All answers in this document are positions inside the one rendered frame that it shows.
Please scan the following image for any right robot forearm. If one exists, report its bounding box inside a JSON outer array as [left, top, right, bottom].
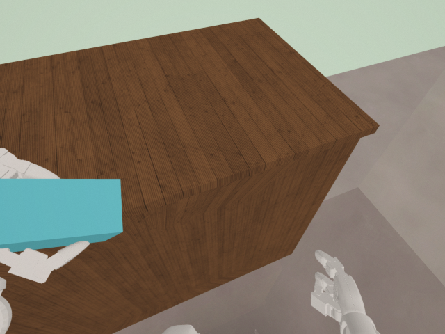
[[340, 312, 380, 334]]

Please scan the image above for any table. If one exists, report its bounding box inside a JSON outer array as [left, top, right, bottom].
[[0, 18, 379, 334]]

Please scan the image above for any left robot hand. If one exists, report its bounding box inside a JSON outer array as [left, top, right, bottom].
[[0, 148, 90, 283]]

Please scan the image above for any sponge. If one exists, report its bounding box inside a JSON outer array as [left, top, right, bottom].
[[0, 179, 123, 253]]

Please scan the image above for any right robot hand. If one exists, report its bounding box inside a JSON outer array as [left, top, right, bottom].
[[311, 250, 366, 325]]

